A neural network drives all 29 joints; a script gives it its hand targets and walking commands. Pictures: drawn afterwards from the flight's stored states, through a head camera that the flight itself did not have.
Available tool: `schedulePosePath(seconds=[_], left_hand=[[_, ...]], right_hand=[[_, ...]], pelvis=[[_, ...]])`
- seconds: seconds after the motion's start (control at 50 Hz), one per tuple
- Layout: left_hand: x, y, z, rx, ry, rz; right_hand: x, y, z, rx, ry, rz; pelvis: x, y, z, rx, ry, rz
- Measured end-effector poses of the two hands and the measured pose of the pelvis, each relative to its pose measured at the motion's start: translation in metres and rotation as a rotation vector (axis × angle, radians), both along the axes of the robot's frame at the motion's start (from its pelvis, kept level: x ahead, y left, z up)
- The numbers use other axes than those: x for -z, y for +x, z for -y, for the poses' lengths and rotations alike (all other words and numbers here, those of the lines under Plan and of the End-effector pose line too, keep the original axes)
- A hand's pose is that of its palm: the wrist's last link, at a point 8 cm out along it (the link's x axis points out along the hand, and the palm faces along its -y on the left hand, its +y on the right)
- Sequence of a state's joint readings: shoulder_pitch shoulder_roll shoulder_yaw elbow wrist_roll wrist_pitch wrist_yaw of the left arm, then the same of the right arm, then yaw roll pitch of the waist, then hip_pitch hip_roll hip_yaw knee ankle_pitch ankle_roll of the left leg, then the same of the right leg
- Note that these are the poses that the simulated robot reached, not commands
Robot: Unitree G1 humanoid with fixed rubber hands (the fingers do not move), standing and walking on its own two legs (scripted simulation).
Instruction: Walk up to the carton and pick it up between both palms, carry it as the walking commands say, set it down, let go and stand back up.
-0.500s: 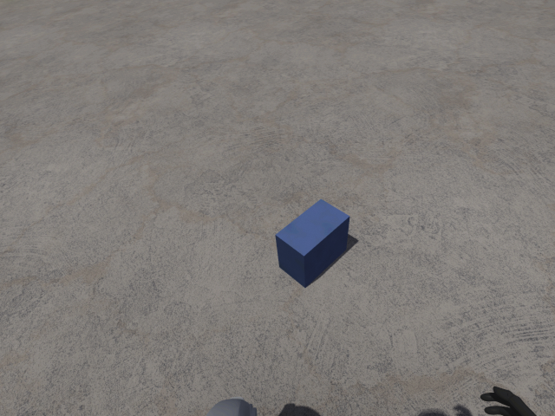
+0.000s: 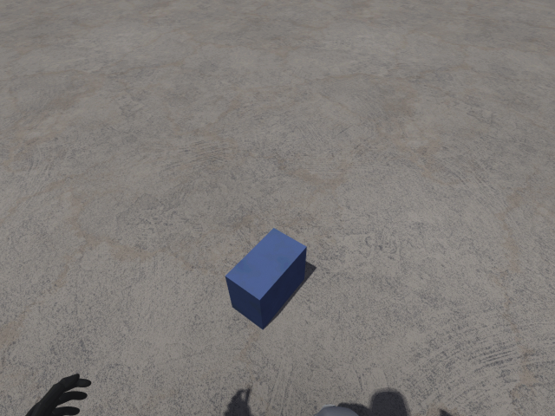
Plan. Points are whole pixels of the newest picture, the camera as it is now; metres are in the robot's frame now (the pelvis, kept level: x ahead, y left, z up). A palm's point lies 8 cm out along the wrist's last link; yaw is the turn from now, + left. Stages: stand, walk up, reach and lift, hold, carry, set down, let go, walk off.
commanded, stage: walk up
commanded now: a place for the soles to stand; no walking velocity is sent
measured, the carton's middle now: (268, 277) +0.75 -0.01 -0.62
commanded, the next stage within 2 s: none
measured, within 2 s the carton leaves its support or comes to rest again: neither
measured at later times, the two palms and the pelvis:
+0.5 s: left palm (37, 398) +0.23 +0.35 -0.07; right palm (434, 275) +0.34 -0.29 -0.03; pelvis +0.19 +0.02 +0.01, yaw +3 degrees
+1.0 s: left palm (90, 280) +0.39 +0.30 -0.03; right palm (450, 271) +0.38 -0.35 -0.07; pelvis +0.24 -0.03 +0.02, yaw +6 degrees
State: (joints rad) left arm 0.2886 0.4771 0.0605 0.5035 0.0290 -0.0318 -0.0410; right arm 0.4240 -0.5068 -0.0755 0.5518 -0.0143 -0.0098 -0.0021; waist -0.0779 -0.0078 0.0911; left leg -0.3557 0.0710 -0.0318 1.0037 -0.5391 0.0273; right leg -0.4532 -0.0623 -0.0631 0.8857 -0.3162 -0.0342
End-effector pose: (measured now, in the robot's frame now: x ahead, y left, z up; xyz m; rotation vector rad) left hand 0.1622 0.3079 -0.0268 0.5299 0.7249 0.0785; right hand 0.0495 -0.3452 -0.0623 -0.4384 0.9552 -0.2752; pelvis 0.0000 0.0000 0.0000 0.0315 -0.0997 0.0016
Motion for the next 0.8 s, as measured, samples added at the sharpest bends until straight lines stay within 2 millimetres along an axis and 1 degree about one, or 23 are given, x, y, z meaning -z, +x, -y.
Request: schedulePosePath(seconds=[0.04,0.08,0.16,0.24,0.28,0.32,0.36,0.4,0.44,0.5,0.58,0.62,0.66,0.68,0.76,0.8], left_hand=[[-0.006,0.006,0.0,-0.036,0.017,0.015],[-0.011,0.002,-0.002,-0.09,0.024,0.01],[-0.018,-0.018,-0.013,-0.198,0.031,-0.058],[-0.015,-0.035,-0.029,-0.296,0.029,-0.145],[-0.01,-0.036,-0.036,-0.33,0.015,-0.18],[-0.001,-0.031,-0.042,-0.352,-0.005,-0.21],[0.013,-0.02,-0.048,-0.361,-0.027,-0.239],[0.031,-0.005,-0.052,-0.359,-0.047,-0.272],[0.042,0.018,-0.05,-0.342,-0.056,-0.297],[0.048,0.064,-0.041,-0.285,-0.063,-0.284],[0.044,0.131,-0.021,-0.204,-0.077,-0.222],[0.042,0.159,-0.01,-0.175,-0.072,-0.189],[0.04,0.179,0.0,-0.166,-0.062,-0.163],[0.038,0.188,0.004,-0.163,-0.059,-0.15],[0.023,0.221,0.016,-0.168,-0.06,-0.09],[0.017,0.232,0.019,-0.172,-0.061,-0.078]], right_hand=[[0.007,0.016,-0.001,-0.004,0.024,-0.03],[0.007,0.041,-0.005,-0.035,0.053,-0.034],[-0.004,0.104,-0.019,-0.114,0.094,0.011],[-0.021,0.171,-0.036,-0.193,0.1,0.057],[-0.028,0.203,-0.046,-0.231,0.096,0.075],[-0.034,0.235,-0.056,-0.265,0.08,0.091],[-0.035,0.263,-0.063,-0.29,0.043,0.115],[-0.033,0.285,-0.063,-0.286,-0.009,0.141],[-0.033,0.295,-0.061,-0.261,-0.038,0.152],[-0.035,0.293,-0.053,-0.214,-0.052,0.139],[-0.03,0.28,-0.026,-0.137,-0.064,0.076],[-0.022,0.279,-0.011,-0.107,-0.061,0.054],[-0.01,0.282,-0.001,-0.084,-0.04,0.032],[-0.005,0.285,0.001,-0.072,-0.023,0.02],[0.01,0.296,0.001,-0.064,0.031,-0.026],[0.015,0.302,-0.001,-0.067,0.051,-0.042]], pelvis=[[-0.002,0.012,0.004,-0.016,0.005,0.007],[-0.008,0.025,0.005,-0.025,0.005,0.013],[-0.022,0.056,0.003,-0.04,0.004,0.013],[-0.031,0.088,-0.002,-0.053,0.001,0.007],[-0.032,0.105,-0.006,-0.065,-0.002,0.001],[-0.03,0.124,-0.011,-0.072,0.0,-0.008],[-0.022,0.143,-0.019,-0.07,-0.001,-0.019],[-0.011,0.158,-0.026,-0.07,-0.009,-0.027],[-0.007,0.169,-0.026,-0.059,-0.001,-0.019],[-0.007,0.186,-0.019,-0.048,0.009,-0.005],[-0.008,0.208,-0.007,-0.041,0.003,0.001],[-0.004,0.218,0.002,-0.038,0.001,0.002],[0.0,0.225,0.01,-0.049,-0.02,0.011],[0.0,0.228,0.013,-0.055,-0.019,0.01],[-0.004,0.238,0.019,-0.061,-0.006,-0.011],[-0.007,0.241,0.021,-0.065,-0.008,-0.013]])
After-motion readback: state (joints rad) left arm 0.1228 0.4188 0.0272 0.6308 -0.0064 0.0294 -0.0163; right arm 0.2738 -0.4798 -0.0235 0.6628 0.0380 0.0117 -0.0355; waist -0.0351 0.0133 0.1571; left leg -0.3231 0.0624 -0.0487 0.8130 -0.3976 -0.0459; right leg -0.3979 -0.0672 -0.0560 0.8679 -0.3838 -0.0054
